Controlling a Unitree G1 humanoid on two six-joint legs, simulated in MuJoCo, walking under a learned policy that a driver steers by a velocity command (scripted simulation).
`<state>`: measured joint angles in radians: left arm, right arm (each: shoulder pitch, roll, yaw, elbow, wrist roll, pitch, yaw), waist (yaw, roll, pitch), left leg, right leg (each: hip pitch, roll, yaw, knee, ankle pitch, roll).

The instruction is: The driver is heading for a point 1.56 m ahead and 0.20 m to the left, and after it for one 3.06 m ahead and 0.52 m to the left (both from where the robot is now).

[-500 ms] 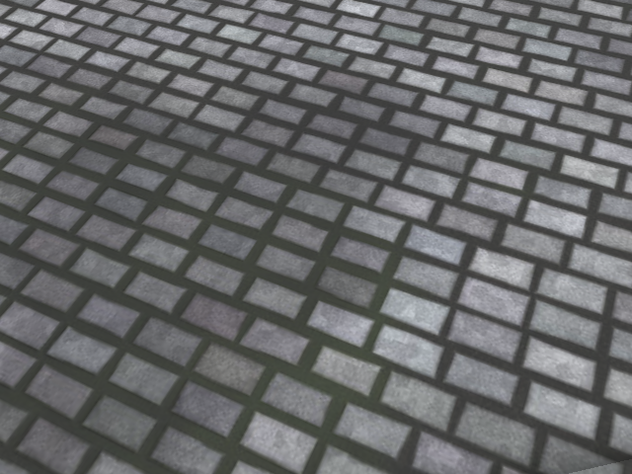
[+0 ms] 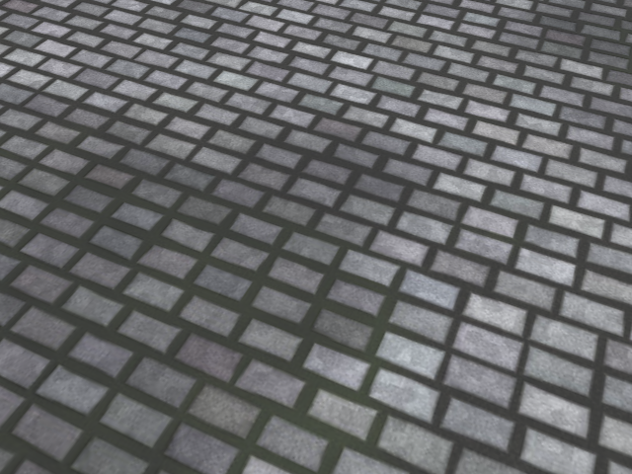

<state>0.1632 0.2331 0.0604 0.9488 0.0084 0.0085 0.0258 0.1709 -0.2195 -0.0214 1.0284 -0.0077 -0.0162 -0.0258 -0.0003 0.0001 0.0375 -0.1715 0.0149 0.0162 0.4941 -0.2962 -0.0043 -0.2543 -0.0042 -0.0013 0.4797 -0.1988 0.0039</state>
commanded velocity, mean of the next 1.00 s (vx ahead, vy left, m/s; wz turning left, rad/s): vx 0.00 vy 0.00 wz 0.00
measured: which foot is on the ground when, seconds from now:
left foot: down 0.00-1.00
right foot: down 0.00-1.00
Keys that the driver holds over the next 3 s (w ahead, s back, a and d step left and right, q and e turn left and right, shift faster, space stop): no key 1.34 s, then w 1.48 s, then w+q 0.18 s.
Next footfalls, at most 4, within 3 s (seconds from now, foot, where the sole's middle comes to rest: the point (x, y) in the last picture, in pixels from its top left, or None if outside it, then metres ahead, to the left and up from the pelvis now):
2.10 left None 0.49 0.10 -0.77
2.64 right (386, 353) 0.80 -0.14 -0.77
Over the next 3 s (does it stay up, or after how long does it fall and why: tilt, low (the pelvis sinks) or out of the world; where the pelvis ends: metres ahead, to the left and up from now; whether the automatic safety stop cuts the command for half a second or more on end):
stays up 0.81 -0.05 0.01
